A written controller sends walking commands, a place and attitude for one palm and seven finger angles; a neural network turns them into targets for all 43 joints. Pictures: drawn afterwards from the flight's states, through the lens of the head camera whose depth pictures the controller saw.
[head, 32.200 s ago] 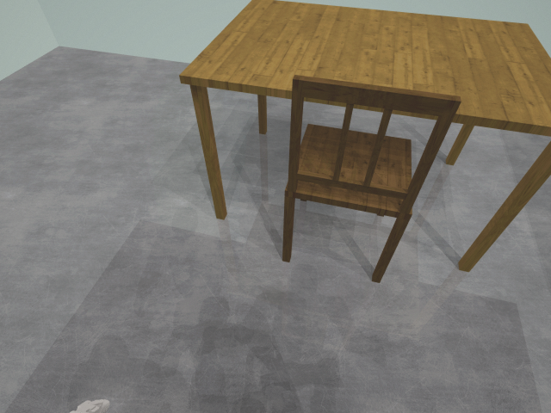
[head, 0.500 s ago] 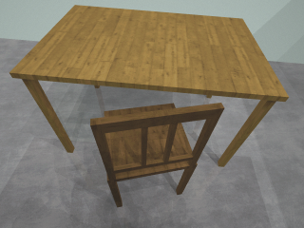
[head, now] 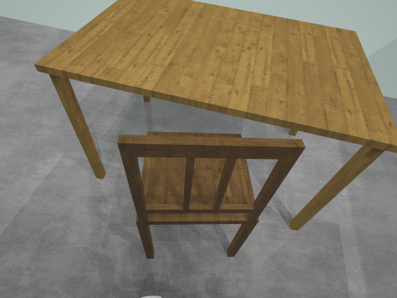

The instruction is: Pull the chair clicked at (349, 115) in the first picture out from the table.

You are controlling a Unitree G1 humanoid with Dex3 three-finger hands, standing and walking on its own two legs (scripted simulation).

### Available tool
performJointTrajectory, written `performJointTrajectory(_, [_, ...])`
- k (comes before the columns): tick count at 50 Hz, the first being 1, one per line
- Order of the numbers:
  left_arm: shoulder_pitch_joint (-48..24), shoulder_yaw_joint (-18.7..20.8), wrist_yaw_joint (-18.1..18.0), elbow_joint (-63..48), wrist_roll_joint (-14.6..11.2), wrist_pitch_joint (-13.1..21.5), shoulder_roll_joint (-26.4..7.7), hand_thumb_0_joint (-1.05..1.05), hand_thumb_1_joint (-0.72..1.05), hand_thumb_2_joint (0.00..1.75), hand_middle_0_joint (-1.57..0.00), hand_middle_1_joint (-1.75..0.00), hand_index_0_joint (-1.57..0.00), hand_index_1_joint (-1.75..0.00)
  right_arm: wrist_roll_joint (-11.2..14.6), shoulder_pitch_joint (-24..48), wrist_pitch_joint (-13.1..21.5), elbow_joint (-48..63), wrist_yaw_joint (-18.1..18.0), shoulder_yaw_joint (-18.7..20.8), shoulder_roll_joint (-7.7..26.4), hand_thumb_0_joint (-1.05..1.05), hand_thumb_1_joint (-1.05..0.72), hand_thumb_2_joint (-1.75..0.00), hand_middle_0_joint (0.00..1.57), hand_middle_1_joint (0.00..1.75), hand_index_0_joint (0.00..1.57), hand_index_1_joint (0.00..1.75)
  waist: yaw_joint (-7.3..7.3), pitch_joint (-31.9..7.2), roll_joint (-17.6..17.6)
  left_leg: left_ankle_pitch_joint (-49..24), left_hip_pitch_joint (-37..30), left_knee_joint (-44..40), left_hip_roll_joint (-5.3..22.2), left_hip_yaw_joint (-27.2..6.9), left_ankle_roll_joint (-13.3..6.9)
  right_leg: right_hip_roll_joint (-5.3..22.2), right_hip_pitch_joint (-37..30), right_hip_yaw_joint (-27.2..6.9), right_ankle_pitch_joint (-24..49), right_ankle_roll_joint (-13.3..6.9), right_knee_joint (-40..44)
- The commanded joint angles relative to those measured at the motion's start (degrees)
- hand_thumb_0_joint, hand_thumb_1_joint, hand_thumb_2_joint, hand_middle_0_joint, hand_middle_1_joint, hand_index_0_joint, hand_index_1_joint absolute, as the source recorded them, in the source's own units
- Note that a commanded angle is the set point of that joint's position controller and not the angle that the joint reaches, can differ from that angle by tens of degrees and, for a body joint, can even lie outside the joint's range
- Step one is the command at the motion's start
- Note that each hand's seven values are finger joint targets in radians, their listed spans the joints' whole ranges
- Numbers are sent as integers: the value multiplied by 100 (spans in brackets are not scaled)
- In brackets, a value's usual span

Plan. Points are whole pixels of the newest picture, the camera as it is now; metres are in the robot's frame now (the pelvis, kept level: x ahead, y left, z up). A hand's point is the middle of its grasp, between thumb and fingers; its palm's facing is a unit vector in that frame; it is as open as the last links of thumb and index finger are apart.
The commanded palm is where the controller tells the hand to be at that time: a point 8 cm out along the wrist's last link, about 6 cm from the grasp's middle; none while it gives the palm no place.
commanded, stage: shuffle to correct the standing spot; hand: left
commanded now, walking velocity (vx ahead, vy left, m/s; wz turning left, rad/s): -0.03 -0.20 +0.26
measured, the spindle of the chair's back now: (187, 184) +0.41 +0.04 -0.09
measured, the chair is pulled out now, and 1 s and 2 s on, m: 0.13 0.13 0.13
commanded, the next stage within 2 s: come to a stop and stand still in 0.98 s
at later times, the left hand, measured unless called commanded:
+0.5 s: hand out of the picture +0.00 +0.08 -0.17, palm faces +0.13 -0.97 -0.20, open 7.4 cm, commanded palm none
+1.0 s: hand out of the picture +0.00 +0.05 -0.16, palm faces +0.12 -0.98 -0.19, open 7.4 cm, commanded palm none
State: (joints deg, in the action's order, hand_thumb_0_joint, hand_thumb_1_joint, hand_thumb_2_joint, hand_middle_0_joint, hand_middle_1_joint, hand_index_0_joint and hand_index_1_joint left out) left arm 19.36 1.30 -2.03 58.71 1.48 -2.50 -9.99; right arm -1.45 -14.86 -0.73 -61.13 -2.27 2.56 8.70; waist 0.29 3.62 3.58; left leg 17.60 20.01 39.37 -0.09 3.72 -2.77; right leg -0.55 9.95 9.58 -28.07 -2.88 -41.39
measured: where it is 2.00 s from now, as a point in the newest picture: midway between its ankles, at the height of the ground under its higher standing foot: outside the picture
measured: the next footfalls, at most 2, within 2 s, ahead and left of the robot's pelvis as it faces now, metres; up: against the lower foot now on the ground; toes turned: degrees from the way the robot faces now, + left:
right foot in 0.24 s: +0.04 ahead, -0.19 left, +0.00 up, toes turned +3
left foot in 0.76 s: +0.02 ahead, -0.05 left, +0.00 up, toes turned +12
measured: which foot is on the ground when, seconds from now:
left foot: down 0.00-0.54, up 0.56-0.74, down 0.76-1.00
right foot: up 0.00-0.22, down 0.24-0.78, up 0.80-1.00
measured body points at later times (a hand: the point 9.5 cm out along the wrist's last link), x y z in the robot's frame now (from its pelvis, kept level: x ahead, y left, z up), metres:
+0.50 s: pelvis +0.00 -0.10 +0.01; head +0.03 -0.09 +0.45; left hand -0.01 +0.13 -0.15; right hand +0.06 -0.35 -0.14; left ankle +0.02 +0.08 -0.72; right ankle +0.00 -0.19 -0.72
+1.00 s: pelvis -0.04 -0.15 +0.02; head +0.00 -0.11 +0.47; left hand -0.01 +0.10 -0.15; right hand +0.02 -0.39 -0.12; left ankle -0.02 -0.06 -0.72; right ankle -0.08 -0.33 -0.63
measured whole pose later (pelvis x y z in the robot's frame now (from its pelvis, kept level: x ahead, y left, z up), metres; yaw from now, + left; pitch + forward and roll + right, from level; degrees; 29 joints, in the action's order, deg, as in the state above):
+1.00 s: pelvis -0.04 -0.15 +0.02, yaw +5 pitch +0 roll -3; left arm 11.9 3.6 -0.8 52.4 1.7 -5.6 -13.4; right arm -1.5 -11.7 -1.5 -57.7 -2.6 1.7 8.0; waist -0.2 6.1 2.3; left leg 14.3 16.7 31.3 3.9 5.9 -2.4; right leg 0.5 24.3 -3.1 -26.4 2.8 -63.2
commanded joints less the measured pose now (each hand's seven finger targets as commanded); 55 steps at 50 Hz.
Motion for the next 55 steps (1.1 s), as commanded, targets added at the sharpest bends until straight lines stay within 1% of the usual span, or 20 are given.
performJointTrajectory(1, [-50,104,-56,-530,6,41,-660,0,90,90,-20,-30,-20,-30,-18,-524,99,255,-94,124,1109,0,-90,-90,20,30,20,30,124,-64,-1494,-2299,-412,-2310,2150,-3110,-1266,342,1422,-1278,-627,224,-2142])
performJointTrajectory(4, [29,100,37,-470,4,48,-509,0,90,90,-20,-30,-20,-30,-36,89,141,473,-31,152,1084,0,-90,-90,20,30,20,30,-91,-180,-1010,-1270,-149,-2240,1545,-2149,-830,395,1040,-1089,-206,318,-1241])
performJointTrajectory(9, [400,72,48,-263,-1,113,-361,0,90,90,-20,-30,-20,-30,-7,100,9,501,67,254,1103,0,-90,-90,20,30,20,30,-96,-283,-921,500,236,-1899,1016,-1607,-252,162,4,-657,915,399,1226])
performJointTrajectory(13, [-69,136,58,-521,39,105,-952,0,90,90,-20,-30,-20,-30,-3,-169,-109,586,95,202,584,0,-90,-90,20,30,20,30,167,-25,485,591,-3,-417,-6,-382,247,957,1043,-1762,33,-76,2353])
performJointTrajectory(14, [-192,152,57,-584,38,97,-974,0,90,90,-20,-30,-20,-30,-6,-206,-127,563,73,189,568,0,-90,-90,20,30,20,30,173,-52,869,304,-120,-68,-23,-286,253,1011,1155,-1844,191,-184,2381])
performJointTrajectory(18, [-200,145,84,-668,26,35,-825,0,90,90,-20,-30,-20,-30,0,-352,-55,476,19,141,643,0,-90,-90,20,30,20,30,187,-75,275,-756,-442,-497,340,-502,150,765,1088,-1365,1802,-224,1533])
performJointTrajectory(21, [118,173,95,-669,-27,8,-728,0,90,90,-20,-30,-20,-30,-16,-225,-23,439,-36,200,1055,0,-90,-90,20,30,20,30,31,-184,-1156,-2036,-347,-1107,1112,-1336,-125,249,761,-854,1862,207,838])
performJointTrajectory(24, [352,239,92,-672,-15,4,-761,0,90,90,-20,-30,-20,-30,10,-52,-59,509,-74,246,1121,0,-90,-90,20,30,20,30,-101,-385,-722,-2093,-43,-708,1032,-1079,-33,308,256,-1004,2271,239,1068])
performJointTrajectory(26, [366,294,86,-695,47,14,-988,0,90,90,-20,-30,-20,-30,59,-58,-109,544,-97,221,796,0,-90,-90,20,30,20,30,-109,-396,655,-857,313,462,236,-145,331,959,45,-1722,3337,-42,1745])
performJointTrajectory(27, [356,300,77,-700,78,8,-1027,0,90,90,-20,-30,-20,-30,73,20,-134,556,-118,188,637,0,-90,-90,20,30,20,30,-166,-369,985,1016,617,1244,-33,-39,395,1343,-15,-2087,4134,-406,2013])
performJointTrajectory(29, [137,277,59,-776,110,-8,-915,0,90,90,-20,-30,-20,-30,77,151,-128,493,-136,197,577,0,-90,-90,20,30,20,30,-138,-289,506,1473,772,2284,75,-146,358,1373,148,-1999,4601,-1018,1963])
performJointTrajectory(32, [-37,270,3,-820,130,17,-898,0,90,90,-20,-30,-20,-30,118,94,-94,452,-116,159,455,0,-90,-90,20,30,20,30,-89,-349,279,1444,552,1657,103,-11,356,1337,13,-1794,5110,-1204,1753])
performJointTrajectory(36, [-99,251,10,-808,57,-27,-854,0,90,90,-20,-30,-20,-30,139,-429,-37,264,-114,62,391,0,-90,-90,20,30,20,30,108,-487,246,-124,-808,-987,82,137,264,999,234,-1694,4189,-755,1494])
performJointTrajectory(37, [-92,231,19,-817,25,-32,-731,0,90,90,-20,-30,-20,-30,122,-649,6,183,-135,62,493,0,-90,-90,20,30,20,30,205,-507,-36,-852,-1492,-1853,429,-57,153,792,550,-1524,3546,-428,1111])
performJointTrajectory(39, [144,212,35,-913,-21,-54,-489,0,90,90,-20,-30,-20,-30,37,-679,-4,339,-146,143,1108,0,-90,-90,20,30,20,30,208,-251,-1630,-3502,-1527,-2162,2757,-2211,-1081,-51,1774,-929,-541,326,-1246])
performJointTrajectory(40, [-22,238,-20,-903,33,-143,-701,0,90,90,-20,-30,-20,-30,19,-676,21,355,-191,59,1044,0,-90,-90,20,30,20,30,234,-316,-1739,-4234,-990,-1967,2874,-2477,-1338,-24,1618,-1497,-701,298,-2219])
performJointTrajectory(42, [-204,311,39,-888,34,-145,-761,0,90,90,-20,-30,-20,-30,-9,95,81,578,-203,39,987,0,-90,-90,20,30,20,30,-85,-140,-1012,-3827,-701,-1797,2269,-1669,-1099,18,1794,-1569,-272,401,-2975])
performJointTrajectory(45, [-276,293,128,-861,26,-200,-650,0,90,90,-20,-30,-20,-30,-16,239,89,699,-160,97,1032,0,-90,-90,20,30,20,30,-98,-185,-842,-3252,-756,-1757,1807,-900,-752,60,1823,-1340,175,574,-2977])
performJointTrajectory(50, [-685,247,172,-1004,18,-249,-563,0,90,90,-20,-30,-20,-30,-40,-26,-62,643,-37,277,1250,0,-90,-90,20,30,20,30,174,-106,-1437,-964,-770,-2070,1658,-1045,-617,182,1587,-897,-13,642,-1340])
performJointTrajectory(55, [-443,194,190,-938,-48,-128,-576,0,90,90,-20,-30,-20,-30,-27,-91,-128,687,21,438,1493,0,-90,-90,20,30,20,30,119,-584,-1490,-681,-695,-1622,1618,-1190,-295,122,482,-805,434,423,920])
